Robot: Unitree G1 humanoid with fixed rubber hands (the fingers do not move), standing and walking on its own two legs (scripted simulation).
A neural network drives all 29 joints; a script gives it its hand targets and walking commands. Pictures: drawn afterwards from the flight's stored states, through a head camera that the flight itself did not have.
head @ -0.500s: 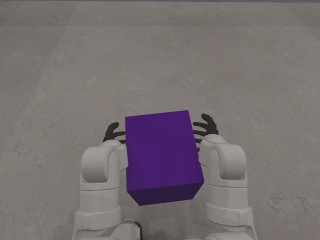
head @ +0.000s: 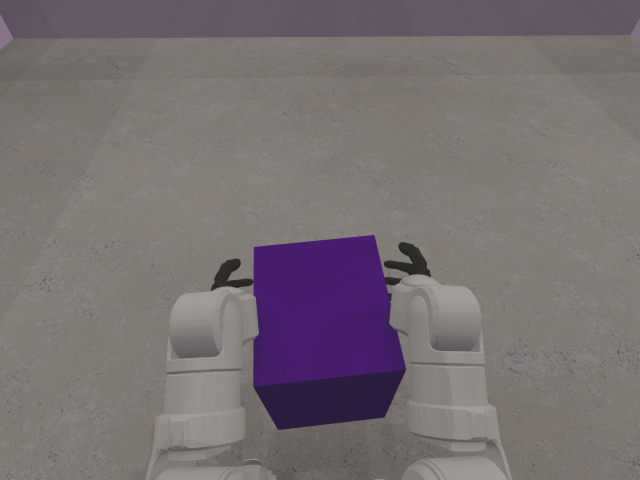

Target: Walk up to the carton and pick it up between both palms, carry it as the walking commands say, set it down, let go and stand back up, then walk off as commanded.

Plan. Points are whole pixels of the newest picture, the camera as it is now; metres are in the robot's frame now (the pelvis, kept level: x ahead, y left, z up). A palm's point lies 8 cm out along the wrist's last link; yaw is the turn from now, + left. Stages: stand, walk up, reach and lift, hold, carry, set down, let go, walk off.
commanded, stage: carry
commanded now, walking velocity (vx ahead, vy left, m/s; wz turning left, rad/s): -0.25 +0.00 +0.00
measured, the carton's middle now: (323, 338) +0.31 +0.01 +0.01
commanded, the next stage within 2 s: none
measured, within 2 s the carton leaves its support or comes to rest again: neither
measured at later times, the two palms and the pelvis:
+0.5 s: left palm out of the picture +0.07 +0.09 +0.08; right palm out of the picture +0.10 -0.13 +0.10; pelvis -0.23 -0.04 +0.01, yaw +0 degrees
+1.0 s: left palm out of the picture -0.15 +0.06 +0.08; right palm out of the picture -0.13 -0.17 +0.10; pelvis -0.45 -0.07 +0.01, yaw +0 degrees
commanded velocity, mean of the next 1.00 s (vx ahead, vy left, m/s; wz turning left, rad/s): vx -0.25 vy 0.00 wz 0.00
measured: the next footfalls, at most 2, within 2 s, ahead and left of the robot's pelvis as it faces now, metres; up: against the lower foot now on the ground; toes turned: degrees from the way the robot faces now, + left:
left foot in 0.24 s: -0.03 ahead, +0.10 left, +0.00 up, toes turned +5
right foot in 0.50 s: -0.18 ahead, -0.14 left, +0.00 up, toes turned -3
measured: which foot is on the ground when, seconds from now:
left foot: down 0.00-0.02, up 0.04-0.22, down 0.24-0.52, up 0.54-0.78, down 0.80-1.00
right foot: down 0.00-0.24, up 0.26-0.48, down 0.50-0.82, up 0.84-1.00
